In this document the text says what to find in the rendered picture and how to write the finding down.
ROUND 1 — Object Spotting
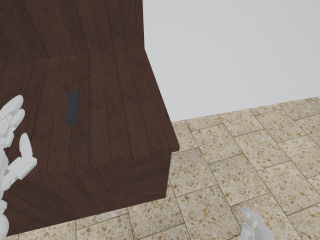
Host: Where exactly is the right robot hand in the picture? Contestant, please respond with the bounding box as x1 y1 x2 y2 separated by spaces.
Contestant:
238 205 275 240

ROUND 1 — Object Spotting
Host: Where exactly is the counter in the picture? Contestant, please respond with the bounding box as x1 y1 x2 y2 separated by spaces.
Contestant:
0 0 180 237

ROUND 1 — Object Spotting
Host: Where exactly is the left robot hand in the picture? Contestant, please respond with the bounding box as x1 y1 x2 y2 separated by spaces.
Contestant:
0 95 37 200

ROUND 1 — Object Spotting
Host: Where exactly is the tap lever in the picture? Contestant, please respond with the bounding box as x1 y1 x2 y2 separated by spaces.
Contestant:
64 91 79 126

